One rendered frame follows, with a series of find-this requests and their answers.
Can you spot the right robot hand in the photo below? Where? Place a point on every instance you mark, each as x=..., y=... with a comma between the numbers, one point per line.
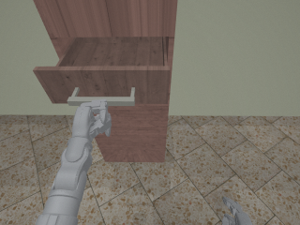
x=240, y=218

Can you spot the drawer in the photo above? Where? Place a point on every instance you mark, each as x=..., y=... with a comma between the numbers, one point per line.
x=110, y=67

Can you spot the left robot hand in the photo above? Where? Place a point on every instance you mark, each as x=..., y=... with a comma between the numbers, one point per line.
x=86, y=125

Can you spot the handle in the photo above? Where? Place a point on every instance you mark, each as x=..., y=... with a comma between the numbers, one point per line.
x=111, y=101

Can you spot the left robot forearm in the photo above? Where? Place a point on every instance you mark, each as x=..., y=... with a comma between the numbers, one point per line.
x=68, y=186

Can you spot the cabinet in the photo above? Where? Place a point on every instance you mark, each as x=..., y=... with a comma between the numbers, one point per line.
x=139, y=132

